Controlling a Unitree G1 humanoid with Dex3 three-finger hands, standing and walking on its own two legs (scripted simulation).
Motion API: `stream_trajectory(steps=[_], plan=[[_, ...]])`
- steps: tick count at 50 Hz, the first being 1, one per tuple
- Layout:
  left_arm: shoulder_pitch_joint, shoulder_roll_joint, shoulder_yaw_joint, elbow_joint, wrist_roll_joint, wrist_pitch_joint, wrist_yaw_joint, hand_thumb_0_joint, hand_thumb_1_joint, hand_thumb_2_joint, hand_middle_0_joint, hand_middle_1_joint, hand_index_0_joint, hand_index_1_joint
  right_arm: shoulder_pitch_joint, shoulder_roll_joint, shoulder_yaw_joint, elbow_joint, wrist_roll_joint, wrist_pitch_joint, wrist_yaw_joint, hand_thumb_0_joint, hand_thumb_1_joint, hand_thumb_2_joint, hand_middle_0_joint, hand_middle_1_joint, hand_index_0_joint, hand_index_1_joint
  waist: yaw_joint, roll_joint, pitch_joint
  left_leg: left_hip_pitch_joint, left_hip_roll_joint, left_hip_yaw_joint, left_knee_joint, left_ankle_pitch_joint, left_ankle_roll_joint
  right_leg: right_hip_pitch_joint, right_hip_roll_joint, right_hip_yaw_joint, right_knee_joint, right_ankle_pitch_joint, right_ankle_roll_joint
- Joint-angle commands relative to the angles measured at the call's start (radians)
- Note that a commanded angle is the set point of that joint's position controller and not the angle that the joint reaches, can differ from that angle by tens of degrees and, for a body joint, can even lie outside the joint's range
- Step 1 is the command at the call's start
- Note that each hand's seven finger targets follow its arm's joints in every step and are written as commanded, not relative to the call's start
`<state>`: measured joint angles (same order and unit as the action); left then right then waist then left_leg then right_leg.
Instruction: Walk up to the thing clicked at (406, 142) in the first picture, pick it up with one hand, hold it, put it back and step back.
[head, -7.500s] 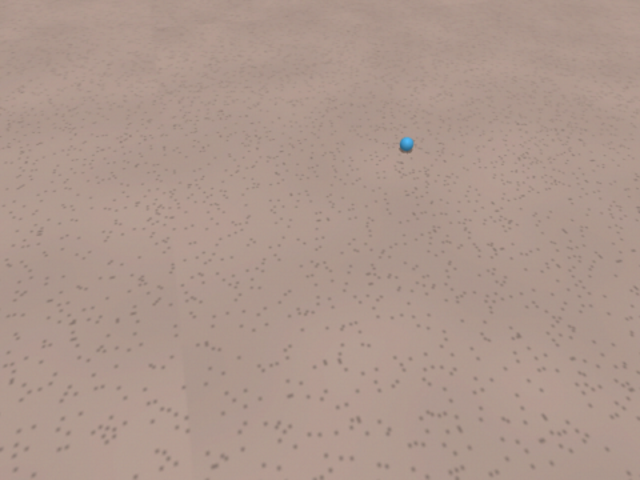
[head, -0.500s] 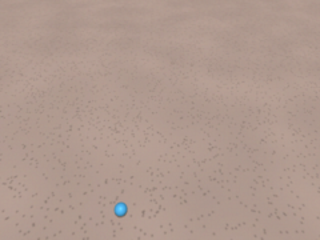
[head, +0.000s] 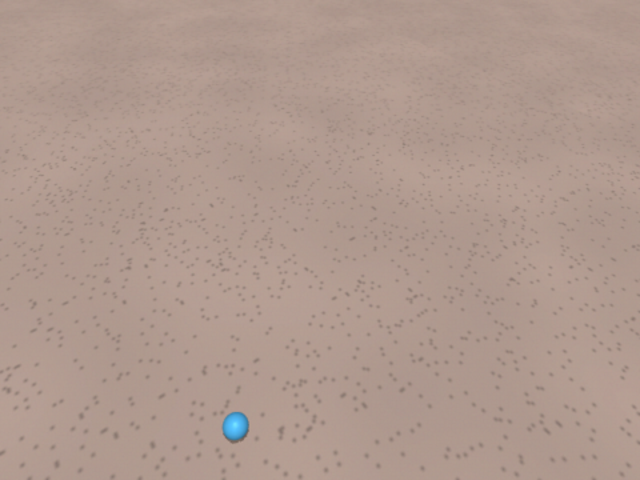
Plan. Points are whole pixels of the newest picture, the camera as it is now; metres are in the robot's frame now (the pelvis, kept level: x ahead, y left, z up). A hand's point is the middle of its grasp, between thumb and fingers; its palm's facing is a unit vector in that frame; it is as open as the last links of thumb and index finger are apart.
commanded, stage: walk up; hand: left
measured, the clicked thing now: (235, 425) +0.46 +0.21 -0.74
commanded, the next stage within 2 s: none
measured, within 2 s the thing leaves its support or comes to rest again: neither
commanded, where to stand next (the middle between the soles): +0.07 -0.01 m, yaw -2 degrees
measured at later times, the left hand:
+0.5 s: hand out of the picture +0.07 +0.27 -0.16, palm faces +0.02 -0.92 -0.39, open 7.4 cm
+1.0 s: hand out of the picture +0.02 +0.29 -0.17, palm faces -0.13 -0.94 -0.31, open 7.4 cm
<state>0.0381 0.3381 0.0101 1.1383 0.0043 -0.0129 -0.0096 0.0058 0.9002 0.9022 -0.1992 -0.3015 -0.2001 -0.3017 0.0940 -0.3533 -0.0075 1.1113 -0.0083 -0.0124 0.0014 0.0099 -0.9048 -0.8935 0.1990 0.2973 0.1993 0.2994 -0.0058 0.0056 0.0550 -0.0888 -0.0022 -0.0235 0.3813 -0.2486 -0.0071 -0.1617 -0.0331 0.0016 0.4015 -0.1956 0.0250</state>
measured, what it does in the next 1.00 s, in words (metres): steps on the spot: left foot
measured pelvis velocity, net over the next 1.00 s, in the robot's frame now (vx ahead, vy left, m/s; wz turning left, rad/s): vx -0.08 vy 0.02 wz -0.09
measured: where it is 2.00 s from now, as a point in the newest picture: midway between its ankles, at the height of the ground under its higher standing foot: outside the picture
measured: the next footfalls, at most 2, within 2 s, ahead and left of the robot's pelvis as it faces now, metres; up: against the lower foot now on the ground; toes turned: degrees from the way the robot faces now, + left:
left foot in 0.64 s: -0.07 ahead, +0.16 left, +0.00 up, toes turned -1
right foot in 1.08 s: +0.03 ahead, -0.15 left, +0.00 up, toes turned -6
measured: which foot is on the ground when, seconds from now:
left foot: down 0.00-0.46, up 0.48-0.62, down 0.64-1.00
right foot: down 0.00-0.64, up 0.66-1.00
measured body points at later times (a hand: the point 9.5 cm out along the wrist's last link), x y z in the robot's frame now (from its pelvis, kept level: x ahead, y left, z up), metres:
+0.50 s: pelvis -0.04 +0.01 -0.01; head +0.02 +0.00 +0.44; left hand +0.07 +0.32 -0.13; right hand +0.06 -0.31 -0.14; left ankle -0.04 +0.12 -0.73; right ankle +0.02 -0.13 -0.74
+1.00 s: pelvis -0.08 +0.02 -0.01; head -0.06 +0.05 +0.44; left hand +0.02 +0.34 -0.15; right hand -0.11 -0.33 -0.09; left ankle -0.11 +0.16 -0.74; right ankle -0.03 -0.15 -0.71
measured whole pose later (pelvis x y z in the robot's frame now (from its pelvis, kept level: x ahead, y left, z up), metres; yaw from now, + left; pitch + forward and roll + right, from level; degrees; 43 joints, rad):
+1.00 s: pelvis -0.08 +0.02 -0.01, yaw -5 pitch -4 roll +0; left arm 0.20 0.45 0.09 1.00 0.03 0.06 -0.08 0.01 0.90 0.90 -0.20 -0.30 -0.20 -0.30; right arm 0.37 -0.40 -0.10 0.95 -0.04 -0.06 0.00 0.01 -0.90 -0.89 0.20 0.30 0.20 0.30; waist -0.04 -0.10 0.09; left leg -0.07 0.05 0.06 0.46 -0.33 -0.01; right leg -0.41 -0.01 0.13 0.82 -0.33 0.01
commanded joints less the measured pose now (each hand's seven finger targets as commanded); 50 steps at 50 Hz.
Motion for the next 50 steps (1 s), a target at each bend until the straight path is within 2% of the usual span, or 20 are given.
stream_trajectory(steps=[1,15,16,19,21,22,24,25,28,30,31,32,33,34,35,37,39,42,46,50], plan=[[-0.057,0.217,0.041,-0.056,0.001,-0.024,0.017,0.000,0.900,0.900,-0.200,-0.300,-0.200,-0.300,-0.043,-0.211,-0.043,-0.054,-0.001,-0.024,-0.009,0.000,-0.900,-0.900,0.200,0.300,0.200,0.300,0.003,-0.001,-0.091,-0.066,0.107,-0.062,-0.090,0.178,0.037,0.102,-0.085,0.067,-0.046,0.179,-0.040],[-0.024,0.209,0.045,-0.041,0.005,-0.026,0.016,0.000,0.900,0.900,-0.200,-0.300,-0.200,-0.300,-0.041,-0.204,-0.042,-0.046,-0.004,-0.019,-0.006,0.000,-0.900,-0.900,0.200,0.300,0.200,0.300,0.006,-0.006,-0.065,-0.055,0.102,-0.062,-0.102,0.095,0.039,0.067,-0.078,0.081,-0.085,0.122,-0.038],[-0.038,0.277,0.076,-0.054,-0.017,-0.017,0.031,0.000,0.900,0.900,-0.200,-0.300,-0.200,-0.300,-0.080,-0.255,-0.065,-0.047,0.006,0.011,-0.005,0.000,-0.900,-0.900,0.200,0.300,0.200,0.300,0.023,0.005,0.051,-0.089,0.098,-0.075,0.004,0.379,0.033,-0.019,-0.115,0.098,-0.011,0.423,-0.043],[-0.010,0.277,0.079,-0.089,-0.023,-0.008,0.046,0.000,0.900,0.900,-0.200,-0.300,-0.200,-0.300,-0.041,-0.240,-0.072,-0.077,0.020,0.028,-0.008,0.000,-0.900,-0.900,0.200,0.300,0.200,0.300,0.014,-0.024,-0.061,-0.059,0.083,-0.044,0.092,0.473,0.036,0.027,-0.133,0.091,0.048,0.572,-0.070],[-0.002,0.290,0.088,-0.112,-0.019,0.002,0.048,0.000,0.900,0.900,-0.200,-0.300,-0.200,-0.300,-0.025,-0.221,-0.078,-0.098,0.018,0.041,-0.005,0.000,-0.900,-0.900,0.200,0.300,0.200,0.300,0.016,-0.073,-0.137,-0.041,0.045,-0.014,0.199,0.379,0.026,0.019,-0.187,0.139,0.028,0.555,-0.122],[-0.015,0.308,0.092,-0.129,-0.015,0.008,0.050,0.000,0.900,0.900,-0.200,-0.300,-0.200,-0.300,-0.016,-0.218,-0.083,-0.115,0.014,0.052,-0.003,0.000,-0.900,-0.900,0.200,0.300,0.200,0.300,0.018,-0.117,-0.153,-0.061,0.013,0.001,0.280,0.239,0.021,0.010,-0.237,0.196,0.011,0.538,-0.160],[-0.046,0.333,0.097,-0.169,0.009,0.013,0.060,0.000,0.900,0.900,-0.200,-0.300,-0.200,-0.300,0.025,-0.201,-0.090,-0.136,0.000,0.078,0.005,0.000,-0.900,-0.900,0.200,0.300,0.200,0.300,0.021,-0.212,-0.134,-0.148,-0.046,-0.014,0.520,-0.261,0.016,-0.042,-0.366,0.314,-0.040,0.517,-0.270],[-0.054,0.337,0.102,-0.189,0.020,0.015,0.060,0.000,0.900,0.900,-0.200,-0.300,-0.200,-0.300,0.053,-0.203,-0.092,-0.147,-0.007,0.089,0.011,0.000,-0.900,-0.900,0.200,0.300,0.200,0.300,0.011,-0.203,-0.121,-0.144,-0.016,-0.054,0.566,-0.302,0.021,-0.108,-0.379,0.309,-0.046,0.435,-0.284],[-0.145,0.321,0.100,-0.246,0.033,0.026,0.061,0.000,0.900,0.900,-0.200,-0.300,-0.200,-0.300,0.124,-0.209,-0.113,-0.162,-0.003,0.089,0.021,0.000,-0.900,-0.900,0.200,0.300,0.200,0.300,-0.044,-0.233,-0.133,-0.104,0.014,-0.068,0.494,-0.276,0.049,-0.175,-0.310,0.207,0.053,0.391,-0.219],[-0.114,0.279,0.084,-0.241,0.034,0.035,0.051,0.000,0.900,0.900,-0.200,-0.300,-0.200,-0.300,0.141,-0.201,-0.118,-0.144,-0.008,0.057,0.018,0.000,-0.900,-0.900,0.200,0.300,0.200,0.300,-0.057,-0.162,-0.171,-0.050,-0.002,0.008,0.148,-0.059,0.038,-0.135,-0.172,0.119,0.178,0.166,-0.141],[-0.090,0.209,0.064,-0.242,0.030,0.045,0.041,0.000,0.900,0.900,-0.200,-0.300,-0.200,-0.300,0.148,-0.211,-0.122,-0.128,-0.022,0.031,0.007,0.000,-0.900,-0.900,0.200,0.300,0.200,0.300,-0.058,-0.002,-0.167,-0.015,0.063,-0.125,-0.072,-0.070,0.034,-0.188,-0.046,0.076,0.333,-0.087,-0.102],[-0.086,0.151,0.051,-0.253,0.027,0.054,0.031,0.000,0.900,0.900,-0.200,-0.300,-0.200,-0.300,0.186,-0.279,-0.136,-0.117,-0.051,0.005,-0.003,0.000,-0.900,-0.900,0.200,0.300,0.200,0.300,-0.059,0.171,-0.135,0.077,0.224,-0.410,-0.135,-0.025,0.043,-0.397,0.108,0.098,0.496,-0.369,-0.059],[-0.051,0.206,0.069,-0.248,0.033,0.068,0.029,0.000,0.900,0.900,-0.200,-0.300,-0.200,-0.300,0.177,-0.344,-0.150,-0.147,-0.058,-0.013,-0.018,0.000,-0.900,-0.900,0.200,0.300,0.200,0.300,-0.040,0.061,-0.126,0.038,0.307,-0.454,-0.116,-0.030,0.081,-0.437,0.075,0.219,0.549,-0.349,-0.069],[-0.011,0.235,0.084,-0.250,0.039,0.077,0.023,0.000,0.900,0.900,-0.200,-0.300,-0.200,-0.300,0.150,-0.379,-0.151,-0.166,-0.054,-0.025,-0.028,0.000,-0.900,-0.900,0.200,0.300,0.200,0.300,-0.015,0.015,-0.093,-0.023,0.349,-0.450,-0.101,0.005,0.110,-0.420,0.045,0.248,0.560,-0.330,-0.059],[-0.059,0.248,0.084,-0.249,0.042,0.077,0.023,0.000,0.900,0.900,-0.200,-0.300,-0.200,-0.300,0.089,-0.410,-0.153,-0.173,-0.044,-0.030,-0.036,0.000,-0.900,-0.900,0.200,0.300,0.200,0.300,-0.029,0.086,-0.042,-0.128,0.384,-0.515,-0.137,-0.047,0.138,-0.399,0.025,0.273,0.566,-0.325,-0.052],[-0.037,0.315,0.121,-0.257,0.057,0.085,-0.004,0.000,0.900,0.900,-0.200,-0.300,-0.200,-0.300,0.053,-0.407,-0.173,-0.189,-0.034,-0.048,-0.062,0.000,-0.900,-0.900,0.200,0.300,0.200,0.300,0.007,0.101,0.002,-0.045,0.364,-0.419,-0.075,0.055,0.192,-0.472,0.022,0.295,0.690,-0.213,-0.038],[0.018,0.314,0.133,-0.268,0.062,0.095,-0.035,0.000,0.900,0.900,-0.200,-0.300,-0.200,-0.300,0.182,-0.368,-0.167,-0.178,-0.024,-0.067,-0.083,0.000,-0.900,-0.900,0.200,0.300,0.200,0.300,0.006,0.032,-0.024,0.139,0.296,-0.287,0.017,0.255,0.133,-0.554,0.038,0.283,0.687,-0.161,-0.039],[-0.002,0.284,0.127,-0.278,0.041,0.076,-0.053,0.000,0.900,0.900,-0.200,-0.300,-0.200,-0.300,0.249,-0.325,-0.166,-0.181,-0.024,-0.088,-0.062,0.000,-0.900,-0.900,0.200,0.300,0.200,0.300,-0.048,0.080,0.001,0.150,0.258,-0.270,-0.072,0.065,0.113,-0.515,0.048,0.251,0.620,-0.105,-0.020],[-0.012,0.272,0.108,-0.290,0.018,0.030,-0.060,0.000,0.900,0.900,-0.200,-0.300,-0.200,-0.300,0.221,-0.316,-0.158,-0.235,-0.032,-0.083,-0.023,0.000,-0.900,-0.900,0.200,0.300,0.200,0.300,-0.073,0.209,0.081,0.065,0.263,-0.228,-0.188,-0.223,0.190,-0.469,0.032,0.149,0.466,-0.118,-0.004],[0.024,0.267,0.105,-0.278,0.014,-0.009,-0.066,0.000,0.900,0.900,-0.200,-0.300,-0.200,-0.300,0.212,-0.315,-0.145,-0.268,-0.037,-0.062,0.010,0.000,-0.900,-0.900,0.200,0.300,0.200,0.300,-0.057,0.268,0.115,-0.069,0.222,-0.094,-0.153,-0.210,0.187,-0.257,0.009,0.014,0.248,-0.187,-0.018]])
